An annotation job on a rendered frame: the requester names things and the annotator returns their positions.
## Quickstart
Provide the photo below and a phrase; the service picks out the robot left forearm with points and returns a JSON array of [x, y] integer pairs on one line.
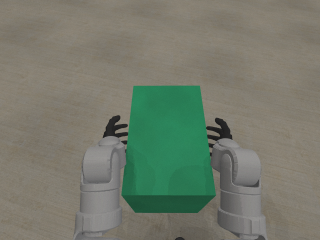
[[100, 180]]

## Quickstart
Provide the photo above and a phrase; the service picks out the carton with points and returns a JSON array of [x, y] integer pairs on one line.
[[168, 163]]

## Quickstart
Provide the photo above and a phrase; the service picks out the robot right hand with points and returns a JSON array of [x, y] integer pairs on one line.
[[224, 132]]

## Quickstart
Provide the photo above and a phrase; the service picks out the robot right forearm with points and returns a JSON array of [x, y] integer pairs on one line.
[[240, 194]]

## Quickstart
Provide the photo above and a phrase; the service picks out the robot left hand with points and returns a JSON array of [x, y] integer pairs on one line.
[[111, 128]]

